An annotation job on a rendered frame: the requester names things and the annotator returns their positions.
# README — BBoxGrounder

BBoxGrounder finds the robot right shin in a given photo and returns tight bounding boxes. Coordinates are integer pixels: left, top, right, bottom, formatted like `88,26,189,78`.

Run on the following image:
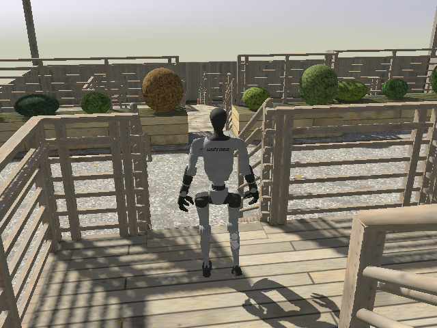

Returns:
229,221,240,268

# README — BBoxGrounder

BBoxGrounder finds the right robot hand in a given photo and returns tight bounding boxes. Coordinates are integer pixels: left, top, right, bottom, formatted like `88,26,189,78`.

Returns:
243,190,259,205

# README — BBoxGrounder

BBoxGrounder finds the right robot foot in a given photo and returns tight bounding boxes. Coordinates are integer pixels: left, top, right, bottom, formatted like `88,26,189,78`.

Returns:
231,265,242,276

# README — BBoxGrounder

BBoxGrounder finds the robot right forearm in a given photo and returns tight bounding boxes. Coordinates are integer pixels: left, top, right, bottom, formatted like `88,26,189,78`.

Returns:
244,165,257,193

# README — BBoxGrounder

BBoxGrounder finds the robot left forearm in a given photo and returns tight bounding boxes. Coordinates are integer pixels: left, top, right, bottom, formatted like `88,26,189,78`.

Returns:
179,166,193,197

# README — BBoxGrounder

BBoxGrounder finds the right robot upper arm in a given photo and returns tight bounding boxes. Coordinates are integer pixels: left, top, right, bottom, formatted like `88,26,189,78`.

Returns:
233,137,251,176

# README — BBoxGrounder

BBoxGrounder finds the left robot upper arm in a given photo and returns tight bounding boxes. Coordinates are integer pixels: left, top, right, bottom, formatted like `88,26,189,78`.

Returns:
186,138,204,176

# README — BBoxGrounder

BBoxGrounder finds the left robot hand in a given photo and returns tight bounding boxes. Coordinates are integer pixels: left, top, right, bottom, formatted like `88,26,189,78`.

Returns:
178,195,194,212

